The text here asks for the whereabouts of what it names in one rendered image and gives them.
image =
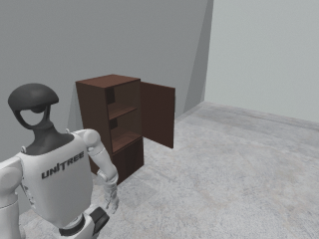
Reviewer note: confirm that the robot head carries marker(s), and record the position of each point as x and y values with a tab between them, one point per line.
38	98

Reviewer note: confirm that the cupboard door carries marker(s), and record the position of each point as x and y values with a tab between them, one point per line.
157	113

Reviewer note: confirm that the right robot thigh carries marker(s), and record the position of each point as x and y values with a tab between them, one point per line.
99	216

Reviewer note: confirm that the robot right upper arm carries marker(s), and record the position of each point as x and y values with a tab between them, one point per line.
98	153

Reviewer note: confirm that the right robot forearm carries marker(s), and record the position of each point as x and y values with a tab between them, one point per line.
111	187

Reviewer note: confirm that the right robot hand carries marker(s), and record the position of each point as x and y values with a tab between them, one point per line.
115	201

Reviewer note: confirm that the robot left upper arm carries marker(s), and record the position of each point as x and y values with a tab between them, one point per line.
11	175

